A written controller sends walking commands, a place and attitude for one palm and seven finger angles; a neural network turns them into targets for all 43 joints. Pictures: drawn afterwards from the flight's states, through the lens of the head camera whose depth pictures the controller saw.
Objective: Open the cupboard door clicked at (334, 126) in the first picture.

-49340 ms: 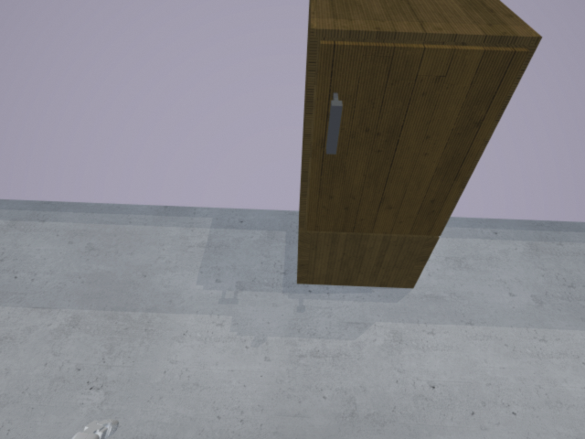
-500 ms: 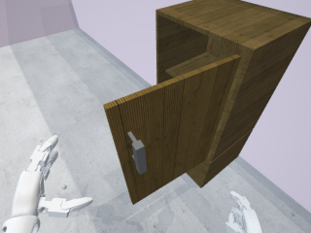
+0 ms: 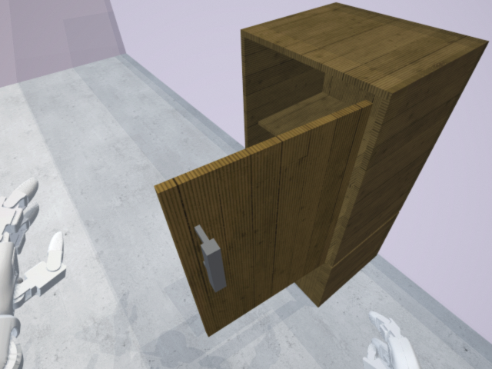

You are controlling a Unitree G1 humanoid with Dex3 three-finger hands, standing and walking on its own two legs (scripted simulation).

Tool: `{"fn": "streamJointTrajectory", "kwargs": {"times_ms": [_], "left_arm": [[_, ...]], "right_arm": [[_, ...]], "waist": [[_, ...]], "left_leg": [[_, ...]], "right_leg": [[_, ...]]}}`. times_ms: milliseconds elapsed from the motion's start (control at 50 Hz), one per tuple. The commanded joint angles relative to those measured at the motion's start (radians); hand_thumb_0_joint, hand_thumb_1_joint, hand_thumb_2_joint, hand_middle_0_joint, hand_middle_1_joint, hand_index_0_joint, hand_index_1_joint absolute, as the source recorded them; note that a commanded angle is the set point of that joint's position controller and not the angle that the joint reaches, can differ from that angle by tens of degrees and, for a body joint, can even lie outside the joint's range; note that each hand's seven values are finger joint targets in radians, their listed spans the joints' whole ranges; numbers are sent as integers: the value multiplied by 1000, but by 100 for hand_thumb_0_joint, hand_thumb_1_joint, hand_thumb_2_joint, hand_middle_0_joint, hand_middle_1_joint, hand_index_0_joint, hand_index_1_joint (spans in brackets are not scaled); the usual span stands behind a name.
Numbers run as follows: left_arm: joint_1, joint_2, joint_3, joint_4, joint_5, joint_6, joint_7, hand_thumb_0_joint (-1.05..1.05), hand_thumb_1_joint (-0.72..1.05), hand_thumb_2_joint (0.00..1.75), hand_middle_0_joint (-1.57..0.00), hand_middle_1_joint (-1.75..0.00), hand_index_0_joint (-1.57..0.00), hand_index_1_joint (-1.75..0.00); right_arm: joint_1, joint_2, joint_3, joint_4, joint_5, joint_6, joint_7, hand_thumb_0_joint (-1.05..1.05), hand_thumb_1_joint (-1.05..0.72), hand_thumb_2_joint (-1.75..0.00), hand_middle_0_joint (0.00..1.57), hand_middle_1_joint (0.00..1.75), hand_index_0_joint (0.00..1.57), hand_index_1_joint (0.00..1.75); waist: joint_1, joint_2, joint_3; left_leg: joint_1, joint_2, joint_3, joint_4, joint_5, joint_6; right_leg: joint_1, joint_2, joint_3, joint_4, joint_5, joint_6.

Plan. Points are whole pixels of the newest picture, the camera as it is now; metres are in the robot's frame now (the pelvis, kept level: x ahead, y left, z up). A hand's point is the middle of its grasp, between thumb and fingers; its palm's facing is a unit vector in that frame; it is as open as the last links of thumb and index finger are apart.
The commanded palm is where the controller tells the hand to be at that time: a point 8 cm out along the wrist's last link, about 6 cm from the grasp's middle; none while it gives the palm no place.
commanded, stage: draw the hand back to the body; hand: left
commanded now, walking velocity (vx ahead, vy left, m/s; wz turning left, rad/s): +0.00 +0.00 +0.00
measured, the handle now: (209, 258) +0.30 +0.11 +0.01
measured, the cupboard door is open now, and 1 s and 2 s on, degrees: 84 84 84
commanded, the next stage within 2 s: step back with the hand held close in 0.32 s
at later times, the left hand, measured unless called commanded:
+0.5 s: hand (68, 273) +0.18 +0.25 +0.15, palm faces +0.44 -0.79 -0.42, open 7.4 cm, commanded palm +0.12 +0.28 +0.17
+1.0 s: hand (17, 322) +0.12 +0.27 +0.15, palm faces +0.35 -0.79 -0.50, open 7.4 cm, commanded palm +0.06 +0.31 +0.17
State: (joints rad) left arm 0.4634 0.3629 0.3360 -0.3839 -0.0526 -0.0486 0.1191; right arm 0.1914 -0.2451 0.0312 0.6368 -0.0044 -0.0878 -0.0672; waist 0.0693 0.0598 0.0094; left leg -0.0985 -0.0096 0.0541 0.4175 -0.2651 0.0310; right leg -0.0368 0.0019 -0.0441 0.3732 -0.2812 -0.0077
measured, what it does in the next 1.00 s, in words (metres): shifts its weight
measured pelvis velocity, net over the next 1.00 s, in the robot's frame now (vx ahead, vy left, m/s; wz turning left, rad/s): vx -0.08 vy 0.02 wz -0.02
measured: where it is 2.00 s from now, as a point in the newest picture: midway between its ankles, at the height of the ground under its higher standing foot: outside the picture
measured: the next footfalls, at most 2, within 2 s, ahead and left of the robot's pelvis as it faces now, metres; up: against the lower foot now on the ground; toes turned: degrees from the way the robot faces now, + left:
right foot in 1.78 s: -0.32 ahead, -0.06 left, +0.00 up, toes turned -5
left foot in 1.94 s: -0.14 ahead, +0.11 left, +0.00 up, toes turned -3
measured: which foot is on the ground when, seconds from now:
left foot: down 0.00-1.00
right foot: down 0.00-1.00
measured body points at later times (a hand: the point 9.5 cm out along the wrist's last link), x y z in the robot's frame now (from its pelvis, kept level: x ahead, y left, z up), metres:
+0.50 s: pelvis -0.01 -0.02 +0.00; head -0.02 -0.05 +0.45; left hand +0.15 +0.29 +0.17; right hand +0.18 -0.24 -0.09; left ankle -0.02 +0.09 -0.74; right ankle -0.05 -0.11 -0.74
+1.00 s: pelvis -0.08 +0.02 -0.01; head -0.07 +0.02 +0.44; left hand +0.10 +0.31 +0.17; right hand +0.10 -0.23 -0.08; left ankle -0.02 +0.09 -0.74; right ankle -0.05 -0.11 -0.74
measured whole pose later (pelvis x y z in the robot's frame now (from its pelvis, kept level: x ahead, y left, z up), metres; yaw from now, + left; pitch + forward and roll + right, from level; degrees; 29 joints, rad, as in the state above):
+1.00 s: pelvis -0.08 +0.02 -0.01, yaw -1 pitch -1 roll -1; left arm 0.57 0.44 0.40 -0.51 -0.04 -0.15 0.14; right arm 0.17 -0.23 0.00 0.55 0.01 0.00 -0.09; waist 0.00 0.01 0.04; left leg -0.33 0.00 0.07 0.51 -0.18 0.06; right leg -0.27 0.00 -0.03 0.47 -0.19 0.01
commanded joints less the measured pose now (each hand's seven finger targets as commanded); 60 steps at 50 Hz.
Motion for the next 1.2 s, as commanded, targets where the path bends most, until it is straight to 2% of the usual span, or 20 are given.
{"fn": "streamJointTrajectory", "kwargs": {"times_ms": [0, 60, 140, 240, 400, 420, 440, 460, 520, 560, 640, 720, 780, 860, 960, 1060, 1100, 1140, 1160, 1180], "left_arm": [[-46, 137, 91, -152, -9, -56, 12, 0, 90, 90, -20, -30, -20, -30], [-58, 142, 89, -143, -11, -58, 7, 0, 90, 90, -20, -30, -20, -30], [-92, 196, 126, -180, -8, -72, 11, 0, 90, 90, -20, -30, -20, -30], [-101, 200, 127, -199, -7, -79, 16, 0, 90, 90, -20, -30, -20, -30], [-84, 162, 104, -128, -16, -82, 7, 0, 90, 90, -20, -30, -20, -30], [-202, 195, 101, -304, -14, -105, 9, 0, 90, 90, -20, -30, -20, -30], [-346, 377, 272, -321, 3, -155, 27, 0, 90, 90, -20, -30, -20, -30], [-164, 250, 183, -215, -4, -155, 11, 0, 90, 90, -20, -30, -20, -30], [11, 185, 134, -177, -3, -130, 0, 0, 90, 90, -20, -30, -20, -30], [67, 183, 143, -183, -6, -131, 2, 0, 90, 90, -20, -30, -20, -30], [85, 232, 187, -225, -11, -130, 13, 0, 90, 90, -20, -30, -20, -30], [89, 253, 204, -275, -12, -130, 24, 0, 90, 90, -20, -30, -20, -30], [97, 258, 205, -306, -9, -131, 35, 0, 90, 90, -20, -30, -20, -30], [103, 250, 198, -321, -4, -139, 44, 0, 90, 90, -20, -30, -20, -30], [86, 237, 204, -334, 16, -171, 53, 0, 90, 90, -20, -30, -20, -30], [43, 223, 220, -330, 46, -196, 53, 0, 90, 90, -20, -30, -20, -30], [56, 230, 229, -326, 45, -203, 51, 0, 90, 90, -20, -30, -20, -30], [63, 239, 233, -321, 35, -210, 47, 0, 90, 90, -20, -30, -20, -30], [60, 226, 204, -329, 22, -211, 46, 0, 90, 90, -20, -30, -20, -30], [52, 224, 192, -339, 15, -214, 49, 0, 90, 90, -20, -30, -20, -30]], "right_arm": [[-117, -100, -49, -158, 5, -41, -3, 0, -90, -90, 20, 30, 20, 30], [-122, -103, -54, -161, 6, -31, -5, 0, -90, -90, 20, 30, 20, 30], [-131, -99, -54, -158, 3, -35, -13, 0, -90, -90, 20, 30, 20, 30], [-138, -92, -49, -148, 2, -51, -19, 0, -90, -90, 20, 30, 20, 30], [-145, -90, -54, -140, 4, -47, -18, 0, -90, -90, 20, 30, 20, 30], [-160, -92, -52, -160, 7, -61, -16, 0, -90, -90, 20, 30, 20, 30], [-139, -84, -31, -193, 21, -45, -18, 0, -90, -90, 20, 30, 20, 30], [-139, -87, -47, -165, 10, -32, -22, 0, -90, -90, 20, 30, 20, 30], [-133, -100, -62, -187, 9, 5, -15, 0, -90, -90, 20, 30, 20, 30], [-127, -103, -69, -194, 10, 23, -17, 0, -90, -90, 20, 30, 20, 30], [-132, -104, -80, -211, 16, 52, -26, 0, -90, -90, 20, 30, 20, 30], [-133, -96, -83, -236, 23, 65, -33, 0, -90, -90, 20, 30, 20, 30], [-128, -100, -83, -243, 23, 64, -38, 0, -90, -90, 20, 30, 20, 30], [-126, -105, -82, -245, 20, 53, -39, 0, -90, -90, 20, 30, 20, 30], [-112, -120, -82, -250, 16, 27, -37, 0, -90, -90, 20, 30, 20, 30], [-109, -125, -88, -252, 9, -3, -37, 0, -90, -90, 20, 30, 20, 30], [-98, -118, -91, -248, 9, -15, -32, 0, -90, -90, 20, 30, 20, 30], [-86, -112, -95, -237, 6, -24, -28, 0, -90, -90, 20, 30, 20, 30], [-84, -97, -90, -230, 5, -26, -23, 0, -90, -90, 20, 30, 20, 30], [-65, -97, -94, -209, 11, -29, -18, 0, -90, -90, 20, 30, 20, 30]], "waist": [[-4, -11, -50], [-5, -44, -50], [3, -15, -92], [2, 25, -77], [-2, -28, -25], [-3, 23, -92], [-48, 56, 26], [-49, -58, 0], [-52, -69, -54], [-52, -10, -121], [-54, -55, -189], [-56, -78, -198], [-54, -33, -193], [-54, 13, -138], [-61, 66, -57], [-52, 142, -41], [-54, 101, -53], [-66, 4, -41], [-76, -62, -27], [-80, -137, -77]], "left_leg": [[53, 46, -45, -47, 385, -13], [53, 41, -36, -48, 345, -6], [68, 32, -32, -40, 326, -2], [72, 26, -27, -35, 313, -3], [64, 27, -25, -48, 262, 3], [92, 22, -31, -40, 272, 4], [19, 37, -53, -10, 193, 9], [-3, 43, -67, 22, 200, 11], [11, 50, -43, 34, 253, 10], [19, 65, -40, 25, 345, 6], [10, 83, -42, 34, 434, 2], [-22, 92, -46, 41, 444, 1], [-64, 99, -65, 28, 413, 3], [-164, 115, -103, -21, 241, 13], [-394, 149, -169, -130, -194, 41], [-643, 223, -252, -254, -451, 79], [-608, 206, -242, -205, -411, 76], [-494, 141, -194, -97, -343, 48], [-354, 90, -150, -14, -232, 12], [-195, 50, -98, 132, -135, -16]], "right_leg": [[-44, -4, 12, -43, 321, -9], [-40, -4, 18, -54, 325, -6], [-22, -9, 30, -59, 334, -9], [-32, -11, 35, -73, 330, -9], [-58, -9, 40, -97, 280, -1], [-41, -14, 48, -93, 294, -1], [-155, -64, 118, -139, 337, -4], [-159, -88, 110, -127, 366, -1], [-163, -96, 93, -94, 425, 11], [-128, -93, 78, -51, 469, 11], [-102, -89, 67, -2, 544, 14], [-111, -82, 76, 34, 550, 15], [-110, -75, 81, 53, 486, 11], [-128, -57, 88, 52, 288, 9], [-83, -28, 93, 92, 33, 7], [83, 38, 47, 297, 21, 18], [50, 35, 71, 268, 22, 7], [-94, -3, 153, 119, -54, -20], [-245, -51, 214, 6, -85, -53], [-367, -114, 268, -70, -126, -80]]}}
